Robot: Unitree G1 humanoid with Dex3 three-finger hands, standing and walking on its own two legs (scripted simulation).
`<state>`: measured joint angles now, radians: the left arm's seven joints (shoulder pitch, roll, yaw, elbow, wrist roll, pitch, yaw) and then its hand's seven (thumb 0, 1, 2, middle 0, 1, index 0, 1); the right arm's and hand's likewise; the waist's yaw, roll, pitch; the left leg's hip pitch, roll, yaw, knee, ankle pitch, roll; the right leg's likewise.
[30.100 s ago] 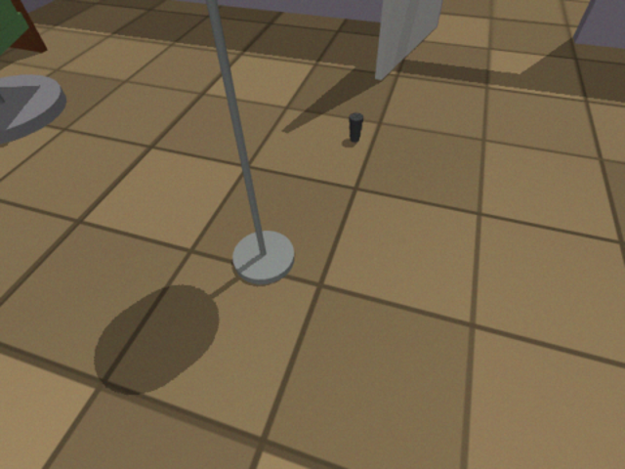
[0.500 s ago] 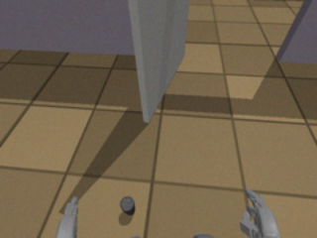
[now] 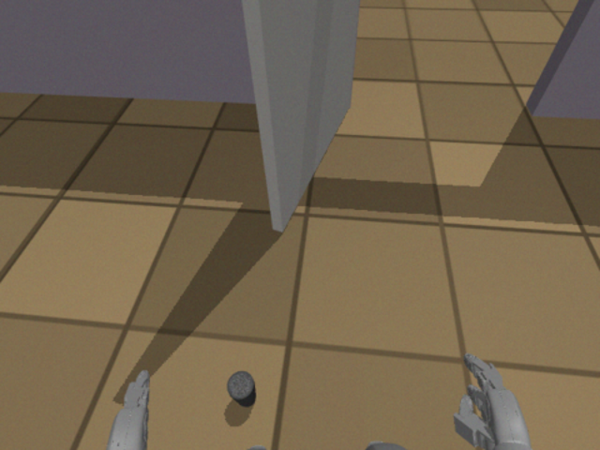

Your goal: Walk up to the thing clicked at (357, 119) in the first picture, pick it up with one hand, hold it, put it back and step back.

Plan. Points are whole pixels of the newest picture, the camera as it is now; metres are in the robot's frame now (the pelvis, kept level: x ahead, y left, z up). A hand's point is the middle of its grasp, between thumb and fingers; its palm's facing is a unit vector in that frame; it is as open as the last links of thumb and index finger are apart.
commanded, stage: home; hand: left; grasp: from the side
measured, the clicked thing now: (244, 391) +0.38 +0.19 -0.65
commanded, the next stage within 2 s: stand in 0.46 s
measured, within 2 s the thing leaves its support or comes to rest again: neither
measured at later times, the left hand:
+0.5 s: hand (175, 435) +0.17 +0.19 -0.06, palm faces +0.10 -0.95 -0.28, open 17.5 cm
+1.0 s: hand out of the picture +0.15 +0.21 -0.09, palm faces -0.02 -0.94 -0.33, open 9.5 cm
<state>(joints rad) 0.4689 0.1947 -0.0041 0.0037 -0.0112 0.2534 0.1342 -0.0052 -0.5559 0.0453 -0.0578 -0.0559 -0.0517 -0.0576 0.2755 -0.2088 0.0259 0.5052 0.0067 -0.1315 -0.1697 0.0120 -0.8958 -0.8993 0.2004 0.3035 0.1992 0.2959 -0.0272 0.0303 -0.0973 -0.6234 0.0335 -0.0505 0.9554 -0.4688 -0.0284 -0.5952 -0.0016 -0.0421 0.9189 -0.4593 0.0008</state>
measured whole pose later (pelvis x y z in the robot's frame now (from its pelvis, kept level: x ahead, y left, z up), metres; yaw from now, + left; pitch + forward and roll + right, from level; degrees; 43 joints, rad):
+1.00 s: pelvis -0.01 +0.01 +0.01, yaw +0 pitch +2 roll +0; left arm 0.27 0.28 0.00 0.46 0.06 0.07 0.04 0.00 0.51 0.81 -0.21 -0.29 -0.20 -0.29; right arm 0.19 -0.26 0.01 0.73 -0.08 -0.04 -0.04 0.01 -0.90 -0.90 0.20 0.30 0.20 0.30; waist 0.01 -0.02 0.00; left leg -0.48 0.00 -0.03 0.86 -0.42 -0.01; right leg -0.47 -0.04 -0.02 0.86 -0.43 0.01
